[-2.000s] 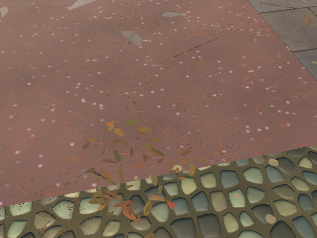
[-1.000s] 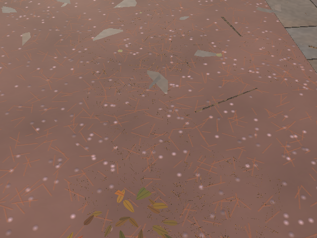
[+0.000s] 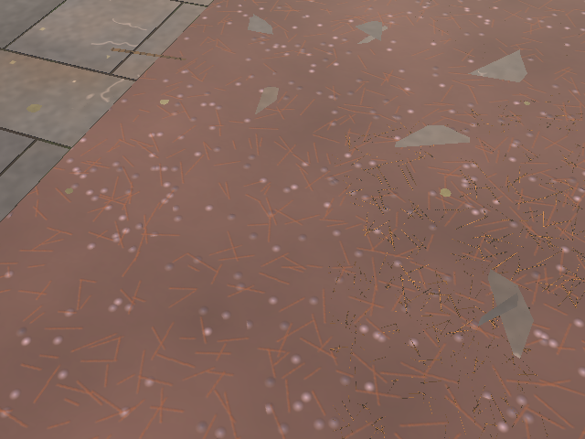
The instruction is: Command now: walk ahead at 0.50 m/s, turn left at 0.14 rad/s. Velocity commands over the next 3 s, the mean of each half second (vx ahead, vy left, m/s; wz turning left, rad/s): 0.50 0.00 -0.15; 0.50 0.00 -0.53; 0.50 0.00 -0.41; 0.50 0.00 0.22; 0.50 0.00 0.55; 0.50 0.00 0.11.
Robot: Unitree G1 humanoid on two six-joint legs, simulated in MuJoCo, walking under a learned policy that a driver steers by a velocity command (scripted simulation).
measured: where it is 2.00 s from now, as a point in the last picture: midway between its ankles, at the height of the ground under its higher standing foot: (447, 272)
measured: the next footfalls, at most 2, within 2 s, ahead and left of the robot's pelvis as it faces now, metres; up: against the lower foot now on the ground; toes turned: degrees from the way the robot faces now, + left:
left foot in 0.30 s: +0.32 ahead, +0.16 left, +0.00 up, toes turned -1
right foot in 0.82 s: +0.54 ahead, -0.16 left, +0.00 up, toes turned -22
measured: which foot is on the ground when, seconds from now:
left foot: up 0.00-0.28, down 0.30-0.84, up 0.86-1.00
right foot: down 0.00-0.30, up 0.32-0.80, down 0.82-1.00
